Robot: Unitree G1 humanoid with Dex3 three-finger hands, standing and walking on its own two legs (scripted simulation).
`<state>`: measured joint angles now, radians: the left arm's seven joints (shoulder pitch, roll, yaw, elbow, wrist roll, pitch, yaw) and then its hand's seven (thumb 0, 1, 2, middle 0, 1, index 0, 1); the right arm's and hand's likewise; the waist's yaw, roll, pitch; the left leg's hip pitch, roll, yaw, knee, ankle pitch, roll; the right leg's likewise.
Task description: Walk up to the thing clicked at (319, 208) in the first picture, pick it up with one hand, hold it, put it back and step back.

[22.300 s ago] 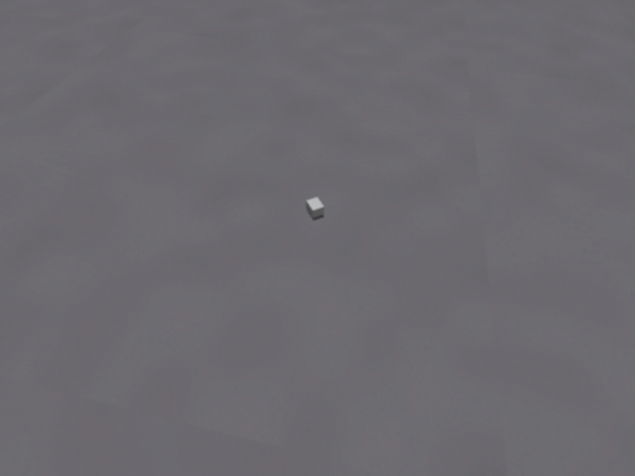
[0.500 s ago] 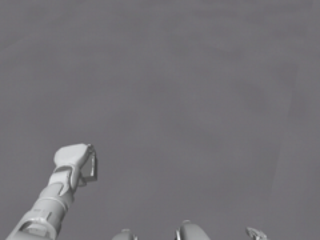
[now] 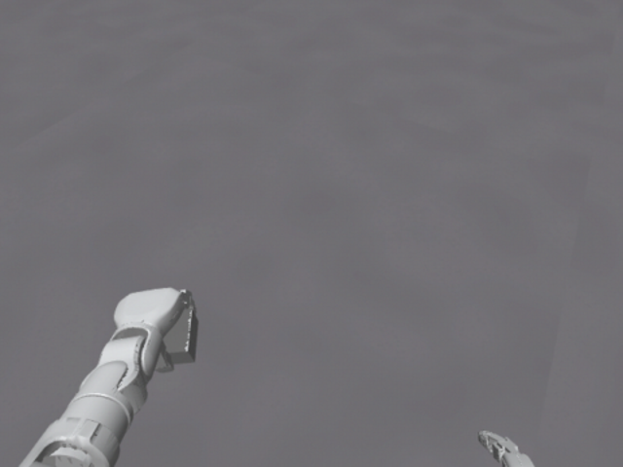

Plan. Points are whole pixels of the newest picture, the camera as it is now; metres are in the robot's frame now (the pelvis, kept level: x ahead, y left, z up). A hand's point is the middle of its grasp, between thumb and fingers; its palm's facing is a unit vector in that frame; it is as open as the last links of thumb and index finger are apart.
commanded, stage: hold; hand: left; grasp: from above
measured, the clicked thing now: (175, 336) +0.33 +0.21 -0.09
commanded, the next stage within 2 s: crouch in 1.60 s
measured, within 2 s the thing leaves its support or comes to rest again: neither
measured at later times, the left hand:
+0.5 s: hand (155, 351) +0.29 +0.21 -0.04, palm faces -0.45 -0.06 -0.89, open 9.5 cm
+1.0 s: hand (153, 358) +0.27 +0.21 -0.02, palm faces -0.44 -0.05 -0.90, open 9.5 cm
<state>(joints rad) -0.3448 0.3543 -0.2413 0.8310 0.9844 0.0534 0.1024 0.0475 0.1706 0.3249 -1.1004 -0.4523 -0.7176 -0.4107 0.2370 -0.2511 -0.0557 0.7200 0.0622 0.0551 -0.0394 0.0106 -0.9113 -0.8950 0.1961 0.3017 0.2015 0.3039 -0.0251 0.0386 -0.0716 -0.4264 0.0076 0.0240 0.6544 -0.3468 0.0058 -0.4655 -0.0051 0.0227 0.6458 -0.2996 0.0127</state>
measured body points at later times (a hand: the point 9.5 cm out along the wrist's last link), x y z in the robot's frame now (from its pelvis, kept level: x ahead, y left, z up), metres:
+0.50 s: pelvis -0.01 +0.00 +0.01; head +0.00 -0.02 +0.46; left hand +0.31 +0.21 +0.01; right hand +0.12 -0.26 -0.11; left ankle -0.01 +0.11 -0.72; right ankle +0.01 -0.13 -0.72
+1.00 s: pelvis -0.02 +0.00 +0.01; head -0.01 -0.03 +0.46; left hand +0.29 +0.21 +0.03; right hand +0.13 -0.25 -0.10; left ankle -0.01 +0.11 -0.72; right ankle +0.01 -0.13 -0.72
